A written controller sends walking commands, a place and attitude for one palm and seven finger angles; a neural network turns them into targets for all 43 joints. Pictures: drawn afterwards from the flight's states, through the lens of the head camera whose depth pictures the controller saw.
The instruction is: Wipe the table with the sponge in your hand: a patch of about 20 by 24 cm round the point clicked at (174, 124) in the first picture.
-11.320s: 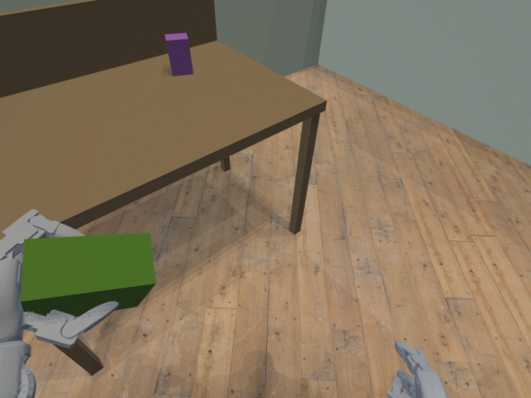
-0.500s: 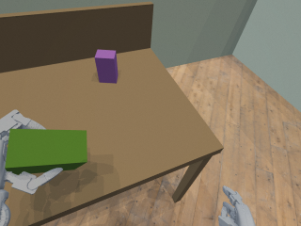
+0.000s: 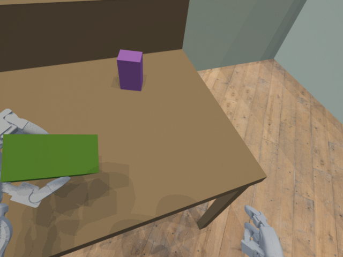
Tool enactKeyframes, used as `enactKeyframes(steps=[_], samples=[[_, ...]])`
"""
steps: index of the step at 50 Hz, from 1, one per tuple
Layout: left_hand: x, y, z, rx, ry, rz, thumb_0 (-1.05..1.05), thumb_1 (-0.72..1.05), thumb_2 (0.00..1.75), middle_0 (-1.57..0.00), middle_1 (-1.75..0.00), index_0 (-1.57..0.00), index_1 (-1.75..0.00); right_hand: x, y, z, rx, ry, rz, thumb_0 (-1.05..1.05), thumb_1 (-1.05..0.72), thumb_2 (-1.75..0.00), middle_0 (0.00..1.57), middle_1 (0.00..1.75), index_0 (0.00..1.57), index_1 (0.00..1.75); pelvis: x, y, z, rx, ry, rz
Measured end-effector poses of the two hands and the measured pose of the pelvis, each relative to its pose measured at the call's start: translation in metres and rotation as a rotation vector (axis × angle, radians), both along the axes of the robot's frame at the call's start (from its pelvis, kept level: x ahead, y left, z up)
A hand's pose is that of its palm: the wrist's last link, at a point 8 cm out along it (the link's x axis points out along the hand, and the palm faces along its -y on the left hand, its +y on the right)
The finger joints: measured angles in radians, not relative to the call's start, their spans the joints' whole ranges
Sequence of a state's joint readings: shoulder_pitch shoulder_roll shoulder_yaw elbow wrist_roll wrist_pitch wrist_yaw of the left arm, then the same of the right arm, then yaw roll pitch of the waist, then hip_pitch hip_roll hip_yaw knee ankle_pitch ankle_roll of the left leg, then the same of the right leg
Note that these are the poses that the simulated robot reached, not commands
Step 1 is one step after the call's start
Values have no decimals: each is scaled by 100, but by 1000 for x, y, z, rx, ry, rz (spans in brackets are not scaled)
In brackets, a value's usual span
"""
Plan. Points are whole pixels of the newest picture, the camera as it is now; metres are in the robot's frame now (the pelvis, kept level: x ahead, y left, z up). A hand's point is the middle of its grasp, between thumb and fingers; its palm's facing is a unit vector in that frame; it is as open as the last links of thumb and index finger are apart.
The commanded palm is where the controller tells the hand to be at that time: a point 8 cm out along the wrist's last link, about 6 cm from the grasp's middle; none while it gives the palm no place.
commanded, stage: come to a stop and stand still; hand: left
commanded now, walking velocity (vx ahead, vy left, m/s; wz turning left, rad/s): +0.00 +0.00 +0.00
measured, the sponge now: (65, 158) +0.24 +0.22 +0.14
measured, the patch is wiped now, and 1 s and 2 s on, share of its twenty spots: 0.00 0.00 0.00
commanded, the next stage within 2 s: look again from close up in 0.38 s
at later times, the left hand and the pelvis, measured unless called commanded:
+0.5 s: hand (31, 166) +0.21 +0.25 +0.16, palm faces +0.39 -0.85 -0.35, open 10.1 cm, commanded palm +0.16 +0.28 +0.18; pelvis +0.00 +0.00 +0.00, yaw +0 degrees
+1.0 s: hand (16, 146) +0.24 +0.28 +0.18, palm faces +0.44 -0.79 -0.43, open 10.1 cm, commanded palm +0.15 +0.27 +0.18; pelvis -0.01 -0.01 +0.00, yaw +0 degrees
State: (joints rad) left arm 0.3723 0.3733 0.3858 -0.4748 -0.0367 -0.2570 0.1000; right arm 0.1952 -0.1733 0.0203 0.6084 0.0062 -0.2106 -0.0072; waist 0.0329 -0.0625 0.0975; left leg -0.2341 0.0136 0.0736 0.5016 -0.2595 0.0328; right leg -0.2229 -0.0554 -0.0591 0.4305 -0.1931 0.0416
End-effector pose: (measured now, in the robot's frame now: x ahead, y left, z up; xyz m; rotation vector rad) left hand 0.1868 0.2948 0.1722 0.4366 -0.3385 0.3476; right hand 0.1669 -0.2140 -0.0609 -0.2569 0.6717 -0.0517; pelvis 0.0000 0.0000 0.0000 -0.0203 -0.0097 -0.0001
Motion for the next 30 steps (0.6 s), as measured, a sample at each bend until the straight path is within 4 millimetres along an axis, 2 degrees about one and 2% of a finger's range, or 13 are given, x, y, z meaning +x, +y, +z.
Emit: enactKeyframes(steps=[6,11,20,30], samples=[[4,-3,1,7,15,-41,-1,-50,101,-71,-135,-75,-134,22,5,13,2,-59,-4,2,-90,-90,21,30,20,30,5,4,1,-3,5,-5],[0,2,-4,-2,51,-23,-1,-50,101,-71,-134,-75,-134,25,6,16,-5,-62,-5,2,-90,-90,21,30,20,30,5,5,1,-3,4,-3],[-11,2,-1,-21,37,13,-1,-50,101,-71,-134,-75,-134,8,4,6,-7,-6,-5,2,-90,-90,21,30,20,30,0,4,2,-4,-2,5],[-12,-5,-4,-16,68,8,-1,-50,101,-71,-134,-75,-134,-14,-5,-2,4,29,-42,2,-90,-90,21,30,20,30,-6,0,2,-3,-3,1]])
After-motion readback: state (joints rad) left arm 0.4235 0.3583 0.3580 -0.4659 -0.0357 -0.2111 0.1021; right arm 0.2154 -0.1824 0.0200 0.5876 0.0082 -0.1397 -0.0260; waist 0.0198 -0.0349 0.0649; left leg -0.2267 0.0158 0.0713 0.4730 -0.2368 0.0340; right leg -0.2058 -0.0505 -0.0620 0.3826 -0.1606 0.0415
